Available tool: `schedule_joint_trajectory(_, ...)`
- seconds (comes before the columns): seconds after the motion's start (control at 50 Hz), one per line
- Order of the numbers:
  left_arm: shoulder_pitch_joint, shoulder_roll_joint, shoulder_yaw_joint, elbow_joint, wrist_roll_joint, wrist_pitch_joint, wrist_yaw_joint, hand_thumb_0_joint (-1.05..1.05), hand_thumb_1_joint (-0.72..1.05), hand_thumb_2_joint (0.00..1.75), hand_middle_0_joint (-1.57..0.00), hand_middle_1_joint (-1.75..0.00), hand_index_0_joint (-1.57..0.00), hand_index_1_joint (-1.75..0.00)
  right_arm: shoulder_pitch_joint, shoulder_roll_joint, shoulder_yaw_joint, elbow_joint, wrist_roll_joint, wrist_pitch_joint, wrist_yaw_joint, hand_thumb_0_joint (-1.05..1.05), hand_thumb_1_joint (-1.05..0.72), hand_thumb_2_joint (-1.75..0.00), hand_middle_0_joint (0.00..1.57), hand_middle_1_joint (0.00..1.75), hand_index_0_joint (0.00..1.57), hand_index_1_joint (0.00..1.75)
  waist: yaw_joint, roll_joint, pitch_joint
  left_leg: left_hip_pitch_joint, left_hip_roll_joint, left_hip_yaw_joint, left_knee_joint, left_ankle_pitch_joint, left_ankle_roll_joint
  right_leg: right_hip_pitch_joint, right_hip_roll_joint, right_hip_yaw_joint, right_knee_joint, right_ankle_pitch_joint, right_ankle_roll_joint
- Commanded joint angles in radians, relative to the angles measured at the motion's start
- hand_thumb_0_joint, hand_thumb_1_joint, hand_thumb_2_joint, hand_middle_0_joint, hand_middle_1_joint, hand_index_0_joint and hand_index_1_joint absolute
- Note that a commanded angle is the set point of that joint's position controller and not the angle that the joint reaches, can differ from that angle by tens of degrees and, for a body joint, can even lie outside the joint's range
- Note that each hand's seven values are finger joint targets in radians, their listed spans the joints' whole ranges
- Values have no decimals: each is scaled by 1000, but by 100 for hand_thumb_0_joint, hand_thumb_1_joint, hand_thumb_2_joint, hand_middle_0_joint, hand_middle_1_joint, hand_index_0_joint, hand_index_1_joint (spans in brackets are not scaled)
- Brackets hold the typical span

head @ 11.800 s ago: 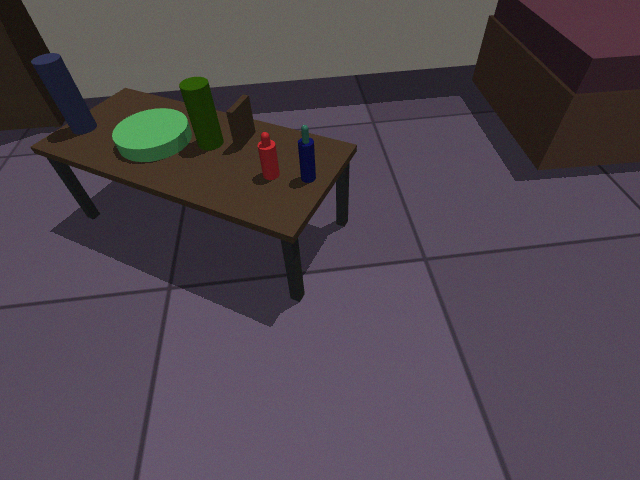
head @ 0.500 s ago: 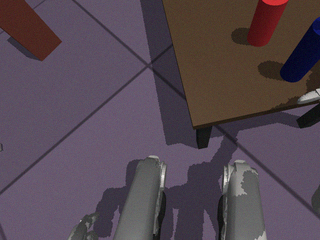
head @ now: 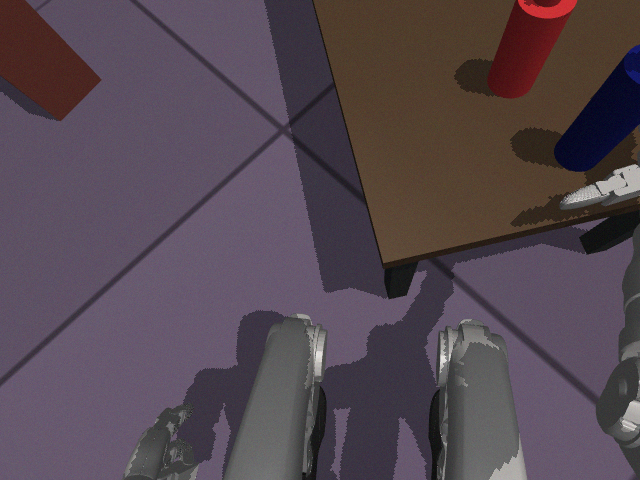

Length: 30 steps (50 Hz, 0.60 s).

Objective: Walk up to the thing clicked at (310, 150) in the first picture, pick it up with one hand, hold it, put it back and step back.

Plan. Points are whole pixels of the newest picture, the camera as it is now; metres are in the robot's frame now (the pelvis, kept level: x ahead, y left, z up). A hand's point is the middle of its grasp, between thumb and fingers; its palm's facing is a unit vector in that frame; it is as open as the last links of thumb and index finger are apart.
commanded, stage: close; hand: right
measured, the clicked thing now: (626, 98) +0.51 -0.26 +0.05
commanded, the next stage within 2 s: settle in 0.70 s
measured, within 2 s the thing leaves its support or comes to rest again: leaves its support in 1.06 s
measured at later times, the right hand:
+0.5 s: hand (604, 125) +0.50 -0.26 +0.02, palm faces +0.20 +0.98 -0.01, open 10.7 cm
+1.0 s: hand (610, 123) +0.50 -0.26 +0.03, palm faces +0.21 +0.98 -0.02, open 6.9 cm
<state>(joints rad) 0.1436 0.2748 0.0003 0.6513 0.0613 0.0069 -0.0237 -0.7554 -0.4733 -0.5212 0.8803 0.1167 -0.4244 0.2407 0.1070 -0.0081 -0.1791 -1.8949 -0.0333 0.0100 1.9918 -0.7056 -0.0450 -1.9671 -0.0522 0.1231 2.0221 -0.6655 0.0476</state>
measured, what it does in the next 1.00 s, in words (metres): stands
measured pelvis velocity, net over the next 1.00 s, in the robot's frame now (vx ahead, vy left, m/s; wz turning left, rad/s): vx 0.00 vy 0.00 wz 0.00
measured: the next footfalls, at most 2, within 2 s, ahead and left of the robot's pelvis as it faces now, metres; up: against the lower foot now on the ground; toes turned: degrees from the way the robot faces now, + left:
none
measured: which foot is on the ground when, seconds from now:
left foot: down 0.00-1.00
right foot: down 0.00-1.00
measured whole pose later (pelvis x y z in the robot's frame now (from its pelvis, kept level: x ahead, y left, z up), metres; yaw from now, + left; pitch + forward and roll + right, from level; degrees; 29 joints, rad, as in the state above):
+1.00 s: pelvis +0.00 +0.00 +0.00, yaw +0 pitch +35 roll +5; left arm 0.16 0.26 -0.01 0.63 0.05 0.03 -0.02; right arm -0.79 -0.49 -0.52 0.88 0.09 -0.38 0.20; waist 0.13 -0.01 -0.17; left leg -1.89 -0.03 0.01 1.97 -0.70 -0.05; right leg -1.96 -0.05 0.12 2.01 -0.66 0.04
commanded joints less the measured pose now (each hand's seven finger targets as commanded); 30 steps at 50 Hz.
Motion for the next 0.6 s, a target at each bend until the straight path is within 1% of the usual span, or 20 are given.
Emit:
schedule_joint_trajectory(0.0,151,192,72,-51,-2,-9,12,0,89,90,-19,-30,-20,-30,-359,-268,-19,-232,12,-70,-5,0,52,0,47,19,45,19,-1,-144,-627,313,-7,49,-241,260,77,462,7,-75,-218,200,-73)
schedule_joint_trajectory(0.02,150,192,69,-51,-3,-8,13,0,90,89,-19,-30,-20,-29,-372,-262,-11,-226,10,-74,-3,0,52,0,51,22,50,22,6,-156,-627,303,-6,53,-232,262,78,478,8,-72,-222,207,-70)
schedule_joint_trajectory(0.04,153,193,71,-49,-2,-7,13,0,90,89,-19,-30,-19,-29,-342,-266,-22,-190,9,-69,-5,0,52,0,56,24,55,24,3,-148,-628,309,-7,55,-231,266,79,482,7,-71,-222,213,-70)
schedule_joint_trajectory(0.08,158,202,77,-41,1,-6,12,0,90,89,-19,-29,-20,-29,-330,-251,-11,-123,6,-62,-1,0,51,-2,62,29,61,29,13,-123,-581,285,-10,56,-238,227,77,435,7,-70,-215,166,-74)
schedule_joint_trajectory(0.12,147,190,62,-62,-1,-5,11,0,90,89,-19,-29,-20,-29,-398,-283,-20,-220,10,-78,-3,0,51,-3,67,32,66,32,4,-138,-625,313,-6,52,-241,235,77,451,9,-74,-222,173,-73)
schedule_joint_trajectory(0.14,150,191,65,-58,-1,-5,10,0,90,89,-19,-29,-20,-29,-380,-273,-18,-174,7,-69,-5,0,49,-6,68,34,67,34,7,-128,-633,308,-8,56,-238,228,77,459,8,-74,-222,171,-73)
schedule_joint_trajectory(0.16,146,195,66,-50,-1,-6,12,0,90,89,-19,-29,-20,-28,-393,-272,-11,-173,10,-68,-4,0,47,-8,74,37,73,38,5,-139,-613,286,-8,55,-244,199,79,456,10,-75,-223,141,-73)
schedule_joint_trajectory(0.2,171,201,72,-19,0,-3,12,0,90,89,-19,-29,-20,-29,-365,-236,7,-116,8,-61,-3,0,42,-14,80,44,79,44,20,-149,-570,255,-6,65,-232,201,80,456,10,-67,-229,144,-70)
schedule_joint_trajectory(0.22,161,198,67,-52,-1,-6,11,0,90,89,-19,-29,-20,-29,-400,-252,2,-181,9,-67,-6,0,41,-16,81,46,80,46,15,-145,-626,277,-7,64,-228,225,80,471,9,-66,-227,169,-70)
schedule_joint_trajectory(0.24,171,200,65,-42,1,-3,12,0,89,89,-19,-29,-20,-29,-423,-290,-11,-186,-1,-68,-11,0,40,-20,82,49,81,49,10,-158,-644,286,-6,61,-227,233,79,480,10,-69,-217,177,-70)
schedule_joint_trajectory(0.26,158,200,63,-63,-3,0,12,0,90,89,-19,-29,-19,-29,-422,-300,-22,-185,2,-66,-16,0,37,-22,85,52,84,52,7,-156,-658,303,-6,61,-227,231,80,477,12,-69,-226,178,-70)
schedule_joint_trajectory(0.32,167,200,67,-47,-3,3,10,0,90,88,-19,-29,-19,-28,-404,-259,1,-159,2,-54,-19,0,25,-32,93,61,91,61,12,-160,-625,283,-6,64,-229,212,82,470,12,-70,-234,159,-68)
schedule_joint_trajectory(0.34,172,200,66,-48,-3,3,11,0,90,88,-19,-29,-20,-29,-420,-270,-12,-181,0,-58,-23,0,24,-34,95,63,93,63,13,-151,-628,267,-7,72,-223,207,83,476,11,-62,-239,159,-67)
schedule_joint_trajectory(0.36,171,202,65,-48,-2,5,10,0,89,89,-19,-29,-19,-29,-406,-271,-6,-163,-4,-56,-25,0,20,-38,96,66,95,66,10,-171,-629,270,-5,69,-217,219,85,481,12,-65,-238,172,-65)
schedule_joint_trajectory(0.38,171,204,64,-49,-3,6,12,0,90,88,-19,-29,-19,-29,-405,-295,-26,-170,-4,-56,-30,0,16,-41,100,69,98,69,3,-163,-632,273,-6,70,-214,226,83,482,11,-64,-233,180,-66)
schedule_joint_trajectory(0.4,173,202,65,-52,-3,7,12,0,90,88,-19,-29,-19,-28,-426,-281,-9,-186,-7,-56,-31,0,13,-45,102,72,101,72,14,-167,-641,263,-7,70,-219,225,83,497,9,-63,-232,179,-67)
schedule_joint_trajectory(0.44,173,200,64,-61,-5,8,11,0,90,88,-19,-29,-19,-28,-447,-283,-13,-191,-3,-57,-35,0,4,-51,107,78,105,79,16,-167,-635,279,-5,66,-231,201,84,471,12,-67,-242,147,-69)
schedule_joint_trajectory(0.46,180,199,67,-51,-4,9,12,0,90,88,-19,-29,-19,-28,-429,-271,-2,-171,-6,-53,-36,0,0,-55,109,82,108,82,23,-153,-629,289,-6,66,-238,201,82,467,11,-68,-239,143,-71)
schedule_joint_trajectory(0.5,183,200,65,-40,-3,10,14,0,90,88,-19,-29,-19,-28,-399,-297,-28,-137,-6,-50,-41,0,-7,-62,114,88,112,88,17,-139,-604,286,-6,63,-237,207,80,433,11,-72,-225,147,-74)
schedule_joint_trajectory(0.58,188,198,65,-53,-3,13,15,0,90,87,-19,-29,-19,-28,-433,-319,-31,-161,-12,-52,-41,0,-24,-74,124,99,122,99,20,-128,-647,339,-7,51,-252,215,76,426,10,-80,-220,149,-78)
